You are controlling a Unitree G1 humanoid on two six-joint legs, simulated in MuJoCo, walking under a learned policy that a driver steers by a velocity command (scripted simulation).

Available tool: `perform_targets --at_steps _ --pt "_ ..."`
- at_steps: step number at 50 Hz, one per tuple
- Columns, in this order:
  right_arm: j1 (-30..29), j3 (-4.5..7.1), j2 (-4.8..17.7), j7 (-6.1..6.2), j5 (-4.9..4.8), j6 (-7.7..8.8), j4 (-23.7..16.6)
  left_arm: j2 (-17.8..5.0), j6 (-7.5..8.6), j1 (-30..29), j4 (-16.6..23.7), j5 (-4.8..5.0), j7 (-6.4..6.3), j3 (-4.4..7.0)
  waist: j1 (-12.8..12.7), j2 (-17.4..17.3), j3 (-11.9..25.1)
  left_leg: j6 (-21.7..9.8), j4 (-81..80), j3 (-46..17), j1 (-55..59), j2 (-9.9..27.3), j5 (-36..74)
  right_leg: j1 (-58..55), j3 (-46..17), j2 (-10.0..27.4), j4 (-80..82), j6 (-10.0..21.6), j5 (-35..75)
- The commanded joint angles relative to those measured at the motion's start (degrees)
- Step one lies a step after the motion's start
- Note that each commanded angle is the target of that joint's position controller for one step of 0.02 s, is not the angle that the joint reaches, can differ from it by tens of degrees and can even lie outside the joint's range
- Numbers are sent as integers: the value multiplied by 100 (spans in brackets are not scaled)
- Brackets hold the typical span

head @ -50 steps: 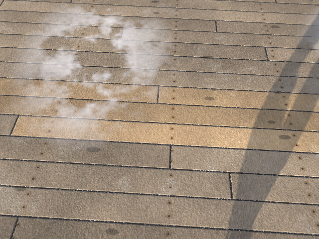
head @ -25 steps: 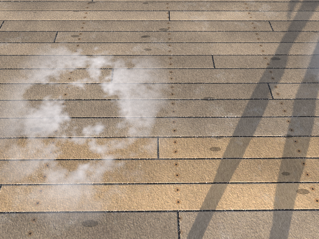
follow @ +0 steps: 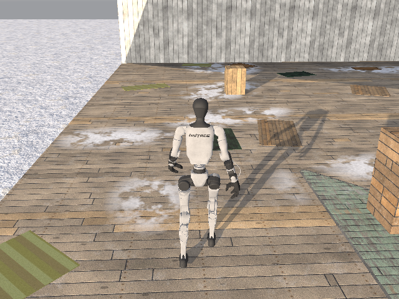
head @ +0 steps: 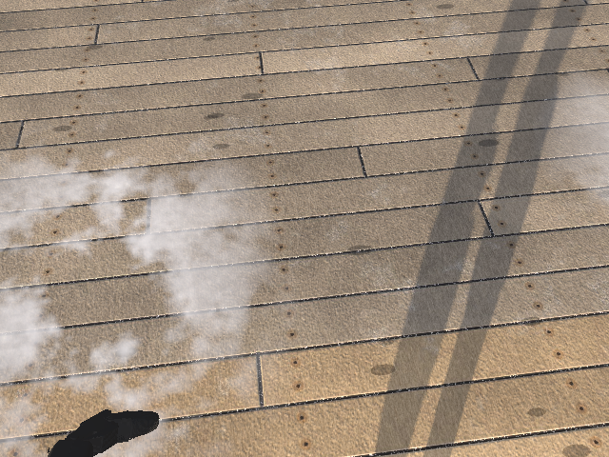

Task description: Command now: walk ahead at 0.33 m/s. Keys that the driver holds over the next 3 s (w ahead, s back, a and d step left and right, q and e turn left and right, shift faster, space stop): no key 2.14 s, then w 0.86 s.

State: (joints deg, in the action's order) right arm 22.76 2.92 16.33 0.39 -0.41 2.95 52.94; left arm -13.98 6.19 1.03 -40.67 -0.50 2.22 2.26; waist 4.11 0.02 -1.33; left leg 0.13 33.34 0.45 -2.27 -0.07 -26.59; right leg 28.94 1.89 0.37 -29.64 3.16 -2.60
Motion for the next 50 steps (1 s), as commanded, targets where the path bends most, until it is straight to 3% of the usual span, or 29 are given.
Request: perform_targets --at_steps 1,2,3,4,5,7,8,10,12,15,17,18,19,20,21,22,25,31,38,50 --pt "653 -4 513 -42 -3 257 -276 -1209 -66 2391 -232 -20 -68 385 -1028 1123 2973 103 4381 -916 -3325 -345 -1131 -5348 -3611 2435 234 1941 3477" --pt "130 87 806 -52 -153 275 -448 -1008 -98 1905 -173 28 -84 297 -966 863 2033 82 4459 -888 -3703 -32 -925 -4605 -2598 2181 292 1655 3689" --pt "-294 64 731 -23 -127 249 -558 -830 -109 1453 -127 49 -99 234 -792 432 1432 104 4075 -630 -3713 252 -552 -3786 -1997 1877 445 1412 3673" --pt "-845 79 665 49 17 155 -662 -652 -119 1095 -165 31 -75 172 -684 -56 832 67 3575 -342 -3492 399 -188 -2859 -1621 1465 872 1090 3367" --pt "-444 78 527 61 16 55 -637 -603 -78 901 -165 -47 -85 144 -321 419 871 130 3348 -524 -2896 586 33 -2282 -1454 1574 975 1274 3674" --pt "-37 29 298 67 23 -87 -487 -516 -29 599 -241 -80 -47 131 -79 604 730 289 2469 -428 -2152 573 264 -1494 -912 1299 1183 1247 3847" --pt "-89 19 238 99 11 -107 -485 -646 -49 493 -292 -110 -75 170 -11 550 766 302 2054 -302 -1977 510 385 -1346 -723 1175 1227 1171 3743" --pt "-361 -6 218 120 63 -131 -546 -797 -91 504 -385 -70 -123 203 -93 516 921 284 1323 -230 -1727 478 1095 -1301 -569 1175 1258 1119 3772" --pt "-547 16 269 119 65 -204 -548 -817 -141 581 -515 -50 -157 196 -164 526 1002 254 922 -218 -1481 441 1603 -1322 -513 1169 1340 1029 3099" --pt "-932 67 375 134 71 -290 -635 -799 -223 611 -699 -41 -168 161 -250 491 757 136 369 -237 -1294 431 1703 -1239 -659 1174 1398 933 1415" --pt "-982 88 360 136 120 -288 -623 -676 -278 587 -785 34 -178 103 -167 429 586 -12 -471 -138 -872 345 2083 -1129 -677 957 1206 674 146" --pt "-1025 106 452 145 175 -283 -645 -532 -290 771 -865 31 -181 49 -199 275 495 -95 -859 -310 -644 492 2582 -1067 -666 748 1069 411 -508" --pt "-1078 147 706 176 184 -276 -712 -431 -290 1021 -909 -59 -187 13 -402 -117 482 -233 -907 -674 -394 877 3338 -899 -534 436 766 151 -1205" --pt "-1330 198 939 197 121 -298 -718 -369 -289 1547 -1021 -72 -194 22 -821 -810 451 -476 -860 -869 -482 1085 2991 -798 -234 29 715 -43 -1713" --pt "-1446 145 564 144 94 -297 -690 -360 -341 1386 -1055 -75 -242 -5 -685 -890 424 -435 -1032 -814 -1052 910 1869 -1329 -82 15 692 -156 -1473" --pt "-1490 96 344 107 107 -280 -687 -529 -407 1099 -1045 -45 -279 36 -549 -645 218 -299 -1097 -683 -1300 702 1515 -1408 -104 33 660 -168 -1341" --pt "-1433 95 396 75 120 -169 -544 -555 -530 1043 -1112 -40 -345 50 -523 -520 206 -159 -942 -504 -1212 547 2071 -1512 -209 142 614 -116 -947" --pt "-1357 92 379 114 68 -146 -297 -537 -524 984 -1362 28 -356 73 -445 -190 428 -230 -626 -383 -800 470 3061 -1694 -206 191 463 -162 -248" --pt "-1427 91 316 124 59 -206 -48 -521 -603 1013 -1653 37 -404 81 -458 -20 307 -248 -630 -295 -804 378 2978 -1774 -193 204 463 -198 -236" --pt "-1446 81 232 163 60 -280 361 -473 -599 1106 -1997 29 -451 41 -446 -42 64 -189 -794 -202 -818 261 2443 -1665 -178 210 624 -221 -641"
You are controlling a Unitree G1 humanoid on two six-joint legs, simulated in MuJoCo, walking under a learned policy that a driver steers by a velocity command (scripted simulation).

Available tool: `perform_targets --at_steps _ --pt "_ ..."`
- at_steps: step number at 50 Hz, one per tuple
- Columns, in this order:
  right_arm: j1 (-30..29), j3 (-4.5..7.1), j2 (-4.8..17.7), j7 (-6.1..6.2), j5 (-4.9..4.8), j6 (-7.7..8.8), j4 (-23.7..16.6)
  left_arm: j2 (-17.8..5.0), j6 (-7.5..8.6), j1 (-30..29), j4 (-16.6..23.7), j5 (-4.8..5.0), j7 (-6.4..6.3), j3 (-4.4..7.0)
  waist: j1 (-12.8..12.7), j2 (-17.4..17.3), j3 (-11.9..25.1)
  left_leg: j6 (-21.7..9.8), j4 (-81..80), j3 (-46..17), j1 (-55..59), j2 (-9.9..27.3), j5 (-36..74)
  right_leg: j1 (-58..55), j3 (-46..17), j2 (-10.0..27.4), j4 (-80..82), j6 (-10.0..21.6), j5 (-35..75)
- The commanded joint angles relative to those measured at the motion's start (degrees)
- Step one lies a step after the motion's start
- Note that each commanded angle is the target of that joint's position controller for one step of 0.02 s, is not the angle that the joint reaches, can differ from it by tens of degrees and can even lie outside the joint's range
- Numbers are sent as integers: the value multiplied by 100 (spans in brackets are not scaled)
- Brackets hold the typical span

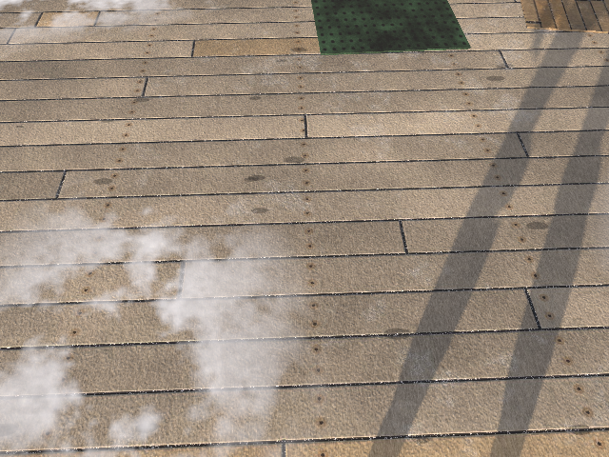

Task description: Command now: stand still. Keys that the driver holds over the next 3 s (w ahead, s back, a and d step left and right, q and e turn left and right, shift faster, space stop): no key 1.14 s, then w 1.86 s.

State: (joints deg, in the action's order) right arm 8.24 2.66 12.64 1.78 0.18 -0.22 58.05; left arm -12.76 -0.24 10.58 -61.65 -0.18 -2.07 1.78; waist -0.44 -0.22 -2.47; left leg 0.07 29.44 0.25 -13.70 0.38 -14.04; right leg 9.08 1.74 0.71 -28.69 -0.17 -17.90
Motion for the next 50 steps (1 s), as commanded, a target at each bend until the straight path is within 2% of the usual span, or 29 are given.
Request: perform_targets --at_steps 1,23,50 --pt "11 105 595 27 0 34 -118 -584 46 165 78 -4 -24 84 11 -18 161 -179 -419 -179 320 211 1140 334 -162 175 545 113 847" --pt "336 21 444 67 -14 19 370 -332 101 657 -189 -3 -36 -10 40 24 -24 -142 -577 -153 190 149 638 505 -137 140 749 128 423" --pt "661 -49 320 88 -36 18 503 -178 118 1115 -184 17 -41 -38 44 22 -53 -144 -538 -150 177 134 838 503 -115 121 732 145 669"
Over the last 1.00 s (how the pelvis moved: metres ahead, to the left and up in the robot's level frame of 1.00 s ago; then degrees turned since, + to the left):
0.14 0.01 0.01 0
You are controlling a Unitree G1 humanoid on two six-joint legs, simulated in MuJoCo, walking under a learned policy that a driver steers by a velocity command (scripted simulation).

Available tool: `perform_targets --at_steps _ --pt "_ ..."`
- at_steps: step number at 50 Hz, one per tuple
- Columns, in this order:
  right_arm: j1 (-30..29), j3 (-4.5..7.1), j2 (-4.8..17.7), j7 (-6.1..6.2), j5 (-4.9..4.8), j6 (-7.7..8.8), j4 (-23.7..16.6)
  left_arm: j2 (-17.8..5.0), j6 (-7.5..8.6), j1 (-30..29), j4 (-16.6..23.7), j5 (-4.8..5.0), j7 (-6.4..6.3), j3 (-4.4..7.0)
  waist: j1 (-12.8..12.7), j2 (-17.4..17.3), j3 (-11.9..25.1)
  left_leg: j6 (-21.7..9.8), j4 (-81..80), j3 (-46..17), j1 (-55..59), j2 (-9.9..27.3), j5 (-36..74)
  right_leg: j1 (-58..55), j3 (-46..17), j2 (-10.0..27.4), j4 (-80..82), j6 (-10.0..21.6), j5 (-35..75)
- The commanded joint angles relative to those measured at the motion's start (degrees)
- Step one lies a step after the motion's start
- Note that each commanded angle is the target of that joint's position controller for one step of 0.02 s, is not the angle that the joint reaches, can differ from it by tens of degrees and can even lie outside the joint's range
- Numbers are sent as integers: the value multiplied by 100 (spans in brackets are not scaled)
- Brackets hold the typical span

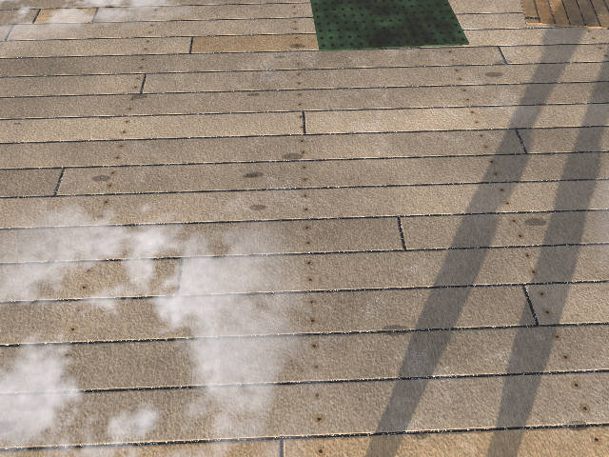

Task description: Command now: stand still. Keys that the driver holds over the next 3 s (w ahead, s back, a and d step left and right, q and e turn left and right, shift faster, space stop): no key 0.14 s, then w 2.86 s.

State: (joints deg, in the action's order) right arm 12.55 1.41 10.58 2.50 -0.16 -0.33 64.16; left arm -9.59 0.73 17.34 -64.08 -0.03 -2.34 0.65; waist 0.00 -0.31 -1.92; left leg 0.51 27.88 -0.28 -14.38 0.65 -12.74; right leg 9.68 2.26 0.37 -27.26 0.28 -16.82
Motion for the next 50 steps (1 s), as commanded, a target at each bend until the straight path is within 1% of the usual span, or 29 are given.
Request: perform_targets --at_steps 1,7,8,10,12,13,14,15,17,20,21,22,23,24,25,27,28,30,34,37,40,42,44,45,46,47,48,49,50 --pt "238 75 523 17 -2 29 -107 -491 22 451 60 2 -15 75 0 31 -110 -187 -380 -96 245 107 714 444 -166 154 587 100 567" --pt "278 72 508 21 -5 28 -105 -469 24 513 72 4 -17 78 0 32 -119 -187 -371 -95 247 104 738 442 -163 152 581 101 591" --pt "381 57 444 22 -3 22 -47 -424 17 637 11 7 -22 72 -5 55 19 -192 -351 -9 302 26 175 383 -123 109 625 125 15" --pt "394 105 527 39 -64 23 -58 -671 -11 654 51 84 -59 164 -38 277 -255 -274 32 261 -173 -244 -1714 602 -337 176 716 380 -1910" --pt "126 100 460 4 -58 138 -235 -914 53 879 115 150 -59 262 -192 560 -663 -349 630 332 -993 -227 -2061 678 -1280 836 1194 793 -3159" --pt "11 75 316 -52 -86 242 -322 -1087 111 1034 95 179 -49 331 -249 960 -760 -335 1312 492 -1327 -239 -1553 511 -2002 1389 1604 1067 -3448" --pt "-85 69 273 -106 -105 333 -396 -1183 167 980 131 174 -37 383 -241 1113 -901 -413 1899 347 -1541 -3 -1210 550 -2612 1883 1843 1313 -3354" --pt "-156 89 316 -156 -137 406 -459 -1116 218 871 201 133 -19 379 -191 983 -995 -502 2219 181 -1788 174 -1369 532 -2789 2045 1908 1377 -3043" --pt "-87 110 351 -213 -204 516 -543 -1053 300 545 361 175 32 369 3 888 -949 -658 1613 71 -1643 356 -1621 423 -2348 1889 1741 1139 -2312" --pt "1150 264 425 -232 -139 555 24 -1046 262 205 512 229 98 361 514 437 -440 -513 149 731 987 -300 -247 1467 -904 877 638 678 -1132" --pt "1894 371 682 -219 -115 549 169 -884 304 -16 619 188 121 301 822 -278 -220 -700 -366 -298 1727 318 -593 2018 -345 465 -835 435 -230" --pt "2641 533 1445 -219 -153 575 184 -430 407 -21 840 145 123 191 944 -1908 185 -1479 -1482 -2905 2578 1755 -1130 3164 304 -236 -2938 90 -719" --pt "2543 403 1189 -254 -26 671 169 -427 507 -156 937 250 131 192 780 -1576 205 -1952 -1959 -4365 2348 2337 -1991 3771 -503 -176 -4280 212 -1422" --pt "1927 288 858 -251 -30 749 -10 -581 580 -317 1017 351 174 217 504 -865 -286 -1787 -1866 -3868 2114 2289 -2122 4323 -732 204 -4864 412 -996" --pt "1487 209 672 -283 -27 775 -161 -645 627 -349 1004 329 208 228 343 -489 -382 -1534 -1837 -3071 1928 1998 -1755 4389 -699 433 -4882 534 -381" --pt "1179 105 516 -341 -2 724 -295 -862 652 -430 977 159 219 353 161 -168 -408 -1142 -1955 -1854 1529 1494 -311 3927 -582 708 -4116 551 411" --pt "1271 85 518 -327 19 687 -269 -774 612 -402 973 166 248 359 113 -386 -379 -1111 -2019 -1562 1350 1418 67 3661 -513 752 -3829 476 554" --pt "1520 66 541 -251 33 640 -234 -645 528 -584 1013 153 288 347 134 -355 -402 -1088 -2066 -992 1350 1205 933 3615 -297 699 -3387 315 799" --pt "1610 98 814 -128 43 587 -357 -425 510 -1817 1488 133 335 220 342 -331 -592 -1053 -2241 -460 951 1033 1420 3272 -16 475 -1609 147 1648" --pt "1849 155 932 -104 -32 588 -324 -505 509 -2313 1671 177 416 187 434 -427 -686 -1077 -2343 -317 1048 1144 1290 2876 103 316 -877 174 1930" --pt "1867 208 938 -100 -81 554 -286 -649 551 -2547 1841 190 503 202 318 -440 -712 -977 -2056 -217 1692 1375 1909 2817 22 271 -426 398 1779" --pt "1712 269 1075 -103 -49 506 -339 -902 582 -2126 1795 179 522 317 -19 -633 -259 -848 -1346 -100 2047 1432 3759 2034 168 7 -373 591 1455" --pt "1491 261 1075 -118 3 425 -440 -1364 554 -400 1305 203 461 576 -895 -750 809 -580 714 209 1499 1085 4972 -286 270 -233 -431 898 1369" --pt "1529 163 841 -146 94 436 -608 -1846 513 637 1095 119 389 697 -1126 26 1655 -402 2697 360 -16 688 2871 -2170 -1278 1027 -506 1283 991" --pt "2347 -78 -113 -243 -23 581 -577 -2003 508 911 967 36 453 687 -565 1651 2697 -142 4618 -228 -1883 -435 -1758 -3686 -4368 2319 594 2204 -650" --pt "1729 72 511 -262 -205 752 -617 -1441 526 618 986 73 457 539 -739 1112 2162 -312 5293 -868 -2511 -188 -1831 -3256 -4578 2061 1148 1863 -1000" --pt "1086 161 833 -256 -319 836 -865 -1193 557 22 1080 107 443 460 -604 864 1213 -420 5361 -638 -2892 105 -1348 -2371 -3580 1915 1205 1580 -467" --pt "673 197 939 -187 -248 853 -953 -1010 588 -536 1201 81 463 379 -389 78 749 -472 5054 -508 -2534 438 -770 -1294 -2757 1685 1359 1363 476" --pt "651 262 905 -142 -127 828 -950 -882 633 -709 1195 -15 508 342 -182 94 536 -481 4743 -494 -2094 616 -492 -483 -2139 1520 1337 1271 1663"
Over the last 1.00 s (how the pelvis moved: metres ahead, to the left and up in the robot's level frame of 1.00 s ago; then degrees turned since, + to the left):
0.00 0.00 0.00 0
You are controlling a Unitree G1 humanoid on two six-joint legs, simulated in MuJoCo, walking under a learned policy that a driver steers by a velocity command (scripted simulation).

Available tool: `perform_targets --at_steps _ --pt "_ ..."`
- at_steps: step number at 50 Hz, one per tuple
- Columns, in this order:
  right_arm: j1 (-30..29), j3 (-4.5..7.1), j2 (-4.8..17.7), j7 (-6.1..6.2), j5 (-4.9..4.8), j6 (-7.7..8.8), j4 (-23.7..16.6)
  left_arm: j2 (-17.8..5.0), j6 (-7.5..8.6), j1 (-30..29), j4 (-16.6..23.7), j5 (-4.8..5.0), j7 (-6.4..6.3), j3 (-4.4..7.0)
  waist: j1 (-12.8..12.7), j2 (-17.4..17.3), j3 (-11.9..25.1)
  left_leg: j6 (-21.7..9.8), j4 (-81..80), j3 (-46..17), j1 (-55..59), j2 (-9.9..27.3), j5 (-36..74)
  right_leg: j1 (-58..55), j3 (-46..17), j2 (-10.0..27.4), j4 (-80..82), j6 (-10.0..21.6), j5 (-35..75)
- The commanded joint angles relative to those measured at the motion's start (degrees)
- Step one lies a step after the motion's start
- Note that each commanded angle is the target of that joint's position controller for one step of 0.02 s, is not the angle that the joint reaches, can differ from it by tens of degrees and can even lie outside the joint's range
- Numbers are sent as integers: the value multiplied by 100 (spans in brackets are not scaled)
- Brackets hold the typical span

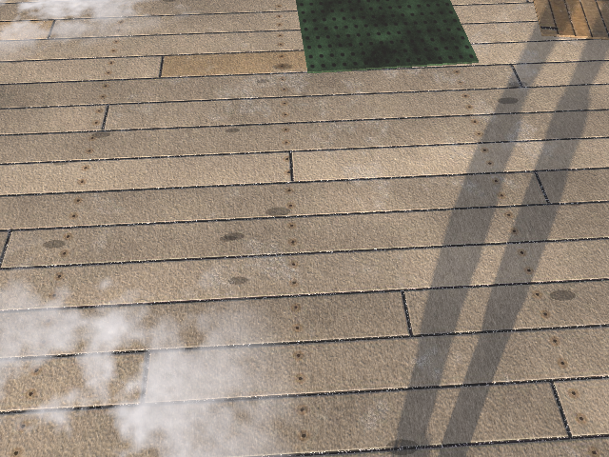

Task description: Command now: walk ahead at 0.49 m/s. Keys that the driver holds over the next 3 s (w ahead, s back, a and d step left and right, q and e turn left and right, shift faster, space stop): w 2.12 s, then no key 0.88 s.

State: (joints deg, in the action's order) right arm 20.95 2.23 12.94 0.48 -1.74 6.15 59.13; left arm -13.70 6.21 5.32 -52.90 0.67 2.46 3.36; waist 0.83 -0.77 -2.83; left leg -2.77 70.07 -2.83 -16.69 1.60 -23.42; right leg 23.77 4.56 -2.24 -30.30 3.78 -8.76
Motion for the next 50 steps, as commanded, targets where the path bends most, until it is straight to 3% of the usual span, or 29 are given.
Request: perform_targets --at_steps 1,2,3,4,6,7,8,9,12,17,19,20,21,22,23,24,25,26,27,28,29,31,32,34,40,45,48,49,50 --pt "139 175 454 66 42 87 -428 -401 100 406 25 -128 39 48 24 354 714 -139 333 -279 -1565 688 752 -1609 -2103 1666 1837 992 651" --pt "164 204 428 82 29 -1 -400 -248 99 426 -37 -113 45 13 70 318 588 -169 170 -247 -1438 745 824 -1339 -1881 1467 2057 960 400" --pt "194 186 287 87 3 -65 -432 -433 103 471 -82 -115 7 47 144 459 482 -126 -11 -208 -1433 779 801 -1107 -1795 1539 2218 1081 327" --pt "23 182 292 92 17 -119 -494 -497 118 550 -119 -80 -26 49 144 389 273 -46 -237 -176 -1595 850 818 -958 -1676 1542 2345 1139 417" --pt "-557 230 444 106 92 -139 -714 -654 107 803 -198 -85 -135 79 67 236 58 113 -888 -118 -2087 908 1336 -1012 -1497 1509 2506 1135 390" --pt "-836 277 540 112 134 -161 -772 -541 80 956 -232 -77 -174 50 -29 145 35 116 -1079 -55 -2426 867 1704 -1284 -1345 1347 2490 988 493" --pt "-984 230 395 86 139 -140 -864 -794 60 1058 -245 -91 -210 96 -42 374 2 170 -1522 -84 -2512 900 2011 -1282 -1344 1506 2519 1059 650" --pt "-1189 221 415 55 157 -114 -914 -718 43 1154 -245 -52 -234 80 -116 259 -63 199 -1938 -21 -2503 861 2302 -1356 -1127 1376 2498 977 921" --pt "-1908 166 335 -18 107 -59 -1094 -785 10 1485 -311 -10 -271 88 -351 281 -117 204 -3058 266 -2202 575 2980 -1506 -811 1225 2501 797 903" --pt "-2597 110 383 -193 37 -15 -1384 -863 -108 1959 -515 44 -292 138 -521 359 -271 72 -3856 271 -2311 404 2646 -2488 -823 1613 2111 732 951" --pt "-2482 142 510 -252 28 18 -1431 -945 -169 1887 -519 57 -313 184 -350 444 -179 -83 -4059 291 -2054 314 2203 -2816 -850 1771 1805 626 1418" --pt "-2215 195 638 -259 30 33 -1381 -1003 -193 1769 -487 54 -318 205 -173 541 2 -170 -4098 399 -1574 177 2013 -2856 -808 1760 1505 554 2168" --pt "-1639 296 815 -249 43 43 -1225 -997 -225 1625 -451 47 -318 201 169 570 366 -294 -4183 597 -741 -44 1952 -2810 -624 1586 802 442 3168" --pt "-596 448 1108 -211 59 38 -905 -843 -247 1578 -394 11 -317 139 606 474 1009 -484 -4098 572 725 -58 2037 -2294 -382 1258 -429 267 3372" --pt "442 566 1610 -147 134 9 -717 -605 -233 1728 -239 -121 -317 31 807 -433 1926 -881 -4037 -992 2515 1203 1996 -965 -105 822 -2447 46 1396" --pt "567 569 1775 -222 171 10 -611 167 -85 2451 -282 -15 -238 -169 347 -1889 2581 -1764 -5039 -3818 4056 2213 726 1134 -611 -205 -4098 -202 -2342" --pt "337 411 1172 -232 120 29 -680 -542 46 1974 -304 142 -221 -19 512 -1120 2140 -1468 -5310 -3745 3765 1986 192 1785 -1211 150 -4704 -72 -2344" --pt "-188 332 910 -212 101 45 -795 -804 122 1391 -121 225 -213 49 449 -783 1358 -1185 -5359 -2797 2981 1806 584 2061 -1069 438 -4686 39 -1780" --pt "-660 279 809 -217 142 51 -901 -774 129 1132 -78 186 -261 55 249 -207 987 -1071 -5497 -2136 2108 1623 1323 1768 -936 750 -4420 34 -1215" --pt "-896 244 685 -232 200 59 -923 -719 87 1031 -68 83 -299 101 88 -78 678 -1046 -5679 -1675 1418 1440 1792 1514 -895 923 -4089 11 -898" --pt "-943 212 600 -244 253 75 -892 -621 15 1180 -89 58 -297 113 -92 -231 640 -1032 -5794 -1355 1081 1320 2181 1163 -941 1060 -3894 -2 -733" --pt "-788 176 433 -246 226 87 -763 -469 -138 1226 -126 60 -325 130 -175 -190 512 -947 -6059 -871 805 1018 2252 1025 -854 1123 -3583 1 -534" --pt "-738 235 728 -205 227 93 -722 -363 -178 1217 -80 63 -327 115 -255 -418 427 -1070 -6164 -807 698 1160 2437 1142 -832 1136 -3361 -73 -399" --pt "-497 262 817 -135 199 85 -638 -450 -195 769 85 -15 -326 136 -149 -227 215 -1109 -6274 -622 811 1165 2772 1590 -816 1179 -2769 -227 83" --pt "2 246 872 -10 145 -2 -474 -282 -130 -408 423 -3 -235 83 180 -215 -20 -830 -6420 -56 1078 902 2575 1589 -522 914 -858 -292 1557" --pt "515 257 821 16 105 -121 -213 -297 -62 -1175 711 45 -80 26 413 -182 -287 -804 -6102 14 2062 1145 2836 1884 -394 706 -105 -158 1226" --pt "370 326 972 54 86 -193 -185 -455 -3 -1053 788 71 8 61 169 -375 -161 -678 -5652 -19 2385 1375 3750 1416 -347 575 120 59 656" --pt "261 350 1058 60 85 -213 -217 -569 6 -732 722 61 8 121 -28 -483 81 -625 -5288 29 2384 1345 4664 815 -197 388 135 150 453" --pt "94 344 1062 58 73 -241 -249 -755 8 -33 527 45 -11 227 -429 -510 483 -518 -4524 193 2234 1173 5530 -183 -39 189 241 290 519"
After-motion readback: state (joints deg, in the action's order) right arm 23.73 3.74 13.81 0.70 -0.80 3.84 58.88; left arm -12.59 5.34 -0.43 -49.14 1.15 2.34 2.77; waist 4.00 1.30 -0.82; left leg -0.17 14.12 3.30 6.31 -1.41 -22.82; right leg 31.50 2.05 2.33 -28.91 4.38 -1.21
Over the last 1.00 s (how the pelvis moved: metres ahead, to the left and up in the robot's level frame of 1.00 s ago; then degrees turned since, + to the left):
0.35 -0.01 -0.01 0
